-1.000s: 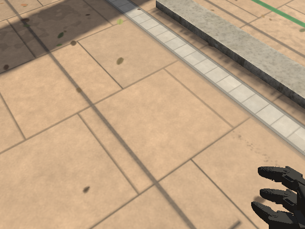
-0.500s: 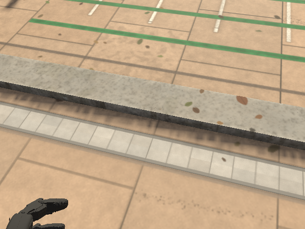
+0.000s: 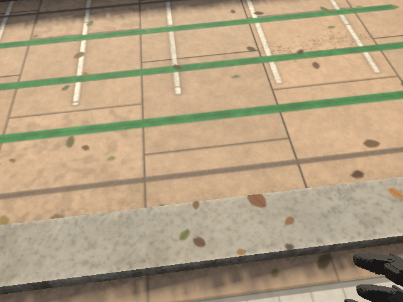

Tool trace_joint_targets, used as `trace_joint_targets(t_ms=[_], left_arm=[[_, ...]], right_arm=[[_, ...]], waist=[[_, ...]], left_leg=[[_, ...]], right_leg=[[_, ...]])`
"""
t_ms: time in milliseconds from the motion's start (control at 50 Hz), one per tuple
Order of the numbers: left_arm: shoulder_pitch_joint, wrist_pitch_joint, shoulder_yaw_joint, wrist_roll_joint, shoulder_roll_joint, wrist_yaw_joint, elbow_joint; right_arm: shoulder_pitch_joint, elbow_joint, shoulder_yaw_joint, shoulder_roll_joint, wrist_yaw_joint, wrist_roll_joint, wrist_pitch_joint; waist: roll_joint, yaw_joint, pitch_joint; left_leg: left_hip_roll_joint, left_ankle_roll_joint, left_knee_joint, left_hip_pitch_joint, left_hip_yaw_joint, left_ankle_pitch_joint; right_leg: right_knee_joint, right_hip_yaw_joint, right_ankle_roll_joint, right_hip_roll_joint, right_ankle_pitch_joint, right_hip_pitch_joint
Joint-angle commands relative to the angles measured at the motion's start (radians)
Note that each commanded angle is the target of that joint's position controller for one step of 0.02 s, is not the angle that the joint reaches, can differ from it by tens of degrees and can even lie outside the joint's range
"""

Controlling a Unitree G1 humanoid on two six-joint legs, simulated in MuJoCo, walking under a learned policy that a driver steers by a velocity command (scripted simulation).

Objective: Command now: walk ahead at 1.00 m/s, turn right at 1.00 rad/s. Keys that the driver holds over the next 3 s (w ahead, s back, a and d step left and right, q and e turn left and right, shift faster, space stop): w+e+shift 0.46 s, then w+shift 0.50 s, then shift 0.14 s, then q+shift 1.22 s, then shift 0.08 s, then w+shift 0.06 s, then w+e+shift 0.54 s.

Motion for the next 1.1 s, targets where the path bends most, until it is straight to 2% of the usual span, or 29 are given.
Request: trace_joint_targets(t_ms=[20,60,120,300,340,380,400,420,440,460,480,500,540,600,660,700,760,800,840,880,900,920,940,960,980,1000,1020,1060,1100], left_arm=[[-0.104,-0.012,0.000,0.021,0.106,-0.003,-0.131],[-0.155,-0.004,0.005,0.025,0.072,-0.014,-0.161],[-0.170,0.021,-0.008,0.004,0.019,-0.024,-0.192],[-0.382,-0.003,-0.021,0.020,0.026,-0.077,-0.261],[-0.323,0.003,0.005,0.014,0.083,-0.076,-0.254],[-0.015,0.027,0.062,0.007,0.190,-0.064,-0.186],[0.256,0.036,0.102,0.012,0.256,-0.053,-0.099],[0.255,0.046,0.108,0.006,0.292,-0.035,-0.056],[0.116,0.011,0.072,0.047,0.304,-0.043,-0.142],[0.121,-0.007,0.067,0.051,0.211,-0.046,-0.169],[0.124,-0.029,0.055,0.058,0.172,-0.050,-0.131],[0.074,-0.046,0.038,0.060,0.126,-0.054,-0.119],[-0.022,-0.048,0.016,0.072,0.081,-0.041,-0.121],[0.046,-0.034,-0.017,0.050,0.021,-0.034,-0.050],[0.040,-0.037,-0.030,0.053,0.014,0.001,-0.046],[0.101,-0.047,-0.022,0.056,0.030,0.011,-0.005],[0.139,-0.045,-0.023,0.037,0.046,0.021,0.038],[0.181,-0.025,-0.023,0.056,0.046,0.023,0.075],[0.180,-0.019,-0.015,0.092,0.080,0.014,0.093],[0.067,-0.010,0.004,0.128,0.136,-0.002,0.084],[0.006,-0.018,-0.005,0.140,0.092,0.006,0.034],[0.266,-0.045,-0.059,0.076,-0.134,-0.011,0.037],[0.162,-0.062,-0.051,0.010,-0.006,-0.026,0.044],[-0.074,-0.070,-0.034,-0.012,0.070,-0.030,-0.019],[-0.206,-0.080,-0.047,0.011,0.034,-0.028,-0.071],[-0.267,-0.085,-0.054,0.030,-0.009,-0.031,-0.107],[-0.231,-0.076,-0.059,0.025,-0.040,-0.042,-0.116],[-0.126,-0.048,-0.066,0.013,-0.050,-0.042,-0.106],[-0.178,-0.053,-0.081,0.050,-0.052,-0.030,-0.153]], right_arm=[[0.258,0.004,-0.054,-0.123,-0.010,-0.020,0.018],[0.216,0.051,-0.044,-0.093,-0.011,-0.029,0.015],[0.204,0.104,-0.035,-0.057,-0.004,0.004,0.009],[0.229,0.159,-0.056,-0.214,-0.022,-0.014,0.024],[0.240,0.163,-0.067,-0.267,-0.024,-0.011,0.043],[0.170,0.129,-0.083,-0.309,-0.022,0.007,0.061],[0.096,0.099,-0.075,-0.282,-0.022,0.023,0.053],[0.067,0.078,-0.019,-0.089,-0.019,-0.006,0.019],[0.267,-0.008,0.019,-0.029,-0.002,0.012,-0.031],[0.128,-0.022,0.006,-0.143,-0.002,0.026,-0.058],[0.072,-0.036,0.003,-0.138,-0.007,0.053,-0.057],[0.088,-0.007,0.011,-0.109,-0.016,0.036,-0.045],[0.160,0.022,0.014,-0.085,-0.007,0.004,-0.009],[0.142,-0.002,0.044,0.017,0.005,0.001,0.037],[-0.094,-0.119,0.070,0.023,-0.005,-0.023,0.025],[-0.182,-0.143,0.067,0.024,-0.004,-0.043,0.000],[-0.242,-0.153,0.043,-0.035,0.007,0.018,-0.013],[-0.263,-0.157,0.024,-0.051,0.026,0.042,-0.010],[-0.133,-0.138,-0.014,-0.117,0.024,0.053,0.000],[0.218,-0.066,-0.037,-0.165,-0.003,0.071,0.029],[0.466,0.006,-0.035,-0.196,-0.015,0.048,0.043],[0.513,0.068,-0.053,-0.262,0.006,-0.011,0.025],[0.534,0.076,-0.038,-0.124,0.005,-0.019,0.025],[0.480,0.091,-0.031,-0.070,-0.009,-0.020,0.031],[0.471,0.130,-0.020,-0.059,0.001,-0.031,0.032],[0.417,0.148,-0.009,-0.053,0.015,-0.039,0.026],[0.356,0.158,0.008,-0.015,0.021,-0.047,0.022],[0.229,0.156,0.027,0.000,0.033,-0.014,0.019],[0.150,0.166,0.017,-0.073,0.023,0.000,0.012]], waist=[[0.064,-0.173,-0.140],[0.073,-0.125,-0.037],[0.123,-0.089,0.012],[0.033,-0.099,0.119],[0.125,-0.038,0.028],[0.189,0.141,-0.130],[0.107,0.267,-0.218],[-0.263,0.184,-0.122],[-0.365,-0.021,-0.403],[-0.136,0.070,-0.395],[0.001,0.020,-0.187],[0.126,-0.034,-0.132],[0.072,-0.117,-0.032],[0.034,-0.122,0.045],[0.042,-0.064,0.114],[0.000,-0.006,0.047],[-0.012,0.018,0.044],[-0.070,0.023,0.028],[-0.162,-0.056,-0.048],[-0.212,-0.268,-0.201],[-0.091,-0.324,-0.372],[0.540,-0.143,-0.538],[0.413,-0.240,-0.507],[0.272,-0.274,-0.270],[0.067,-0.247,-0.145],[0.006,-0.180,-0.034],[0.023,-0.103,-0.015],[0.044,0.001,0.000],[0.078,0.029,0.022]], left_leg=[[0.364,0.156,-0.374,0.644,-0.557,-0.383],[0.299,0.146,-0.394,0.466,-0.337,-0.138],[0.303,0.160,-0.438,0.406,-0.180,-0.019],[0.259,0.100,-0.501,0.440,0.254,0.525],[0.269,0.091,-0.353,0.535,0.285,1.127],[0.297,0.106,0.030,0.475,0.272,1.423],[0.237,0.079,0.390,0.244,0.254,1.153],[-0.014,0.030,0.892,-0.089,0.226,-0.209],[-0.043,0.044,1.079,-0.368,-0.069,-0.388],[0.010,0.078,1.000,-0.405,-0.132,-0.257],[0.038,0.084,0.916,-0.433,-0.097,-0.219],[0.099,0.081,0.838,-0.364,-0.096,-0.169],[0.146,0.050,0.805,-0.248,-0.078,-0.094],[0.168,0.028,1.072,-0.459,0.011,-0.164],[0.178,-0.001,0.705,-0.414,0.081,0.052],[0.160,0.001,0.486,-0.189,0.110,0.299],[0.110,0.018,0.059,-0.170,0.108,0.416],[0.042,0.031,-0.141,-0.126,0.130,0.434],[-0.023,0.060,-0.157,-0.052,0.166,0.294],[0.040,0.122,-0.159,0.305,0.113,0.238],[0.179,0.131,0.054,0.738,-0.066,0.111],[0.437,0.379,-0.146,1.095,-0.708,-0.159],[0.433,0.377,-0.344,1.103,-0.876,-0.418],[0.407,0.333,-0.355,0.954,-0.667,-0.394],[0.368,0.307,-0.383,0.754,-0.548,-0.180],[0.331,0.307,-0.375,0.566,-0.432,0.076],[0.312,0.301,-0.362,0.419,-0.340,0.301],[0.257,0.267,-0.392,0.238,-0.166,0.523],[0.181,0.238,-0.452,0.047,-0.017,0.755]], right_leg=[[0.265,-0.095,0.025,-0.142,0.137,-0.602],[0.165,-0.089,0.016,-0.212,0.174,-0.535],[0.135,-0.110,0.014,-0.259,0.179,-0.588],[-0.342,-0.308,-0.015,-0.192,0.520,-0.484],[-0.337,-0.410,-0.044,-0.087,0.420,-0.321],[-0.354,-0.416,-0.099,-0.021,0.298,0.042],[-0.538,-0.310,-0.162,-0.047,0.435,0.429],[-0.589,-0.090,-0.202,-0.128,0.608,0.572],[-0.768,0.534,-0.434,-0.322,0.185,0.759],[-0.945,0.663,-0.385,-0.345,-0.139,0.689],[-1.011,0.618,-0.334,-0.344,-0.158,0.503],[-0.993,0.530,-0.285,-0.323,-0.099,0.349],[-0.987,0.345,-0.255,-0.230,0.016,0.066],[-0.938,0.192,-0.232,-0.193,0.086,-0.102],[-1.050,0.093,-0.192,-0.121,0.131,-0.300],[-1.112,0.043,-0.197,-0.128,0.311,-0.284],[-1.107,-0.023,-0.170,-0.164,0.442,0.015],[-1.060,-0.017,-0.124,-0.200,0.698,0.247],[-0.864,-0.021,-0.089,-0.235,1.210,0.458],[-0.447,-0.050,-0.059,-0.239,1.499,0.387],[-0.120,-0.017,-0.064,-0.191,1.105,0.059],[0.340,0.028,0.011,0.071,-0.049,-0.383],[0.420,0.017,-0.007,0.020,0.000,-0.544],[0.459,-0.051,-0.024,-0.053,0.025,-0.659],[0.483,-0.105,-0.036,-0.069,0.019,-0.636],[0.484,-0.124,-0.031,-0.079,0.011,-0.636],[0.527,-0.123,-0.026,-0.108,0.011,-0.584],[0.358,-0.150,0.003,-0.140,0.011,-0.524],[0.052,-0.229,0.046,-0.137,0.092,-0.401]])
Next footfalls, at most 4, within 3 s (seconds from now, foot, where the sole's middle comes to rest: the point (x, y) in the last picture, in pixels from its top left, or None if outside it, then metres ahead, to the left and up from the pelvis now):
0.40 right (284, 301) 0.47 -0.16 -0.75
0.90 left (309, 174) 0.95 -0.29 -0.75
1.30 right None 1.11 -0.69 -0.75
1.78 left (340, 137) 1.15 -0.44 -0.75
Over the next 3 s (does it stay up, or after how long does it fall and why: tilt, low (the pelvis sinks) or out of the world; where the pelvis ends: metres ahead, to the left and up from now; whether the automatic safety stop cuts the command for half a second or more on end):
stays up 1.36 -0.45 -0.01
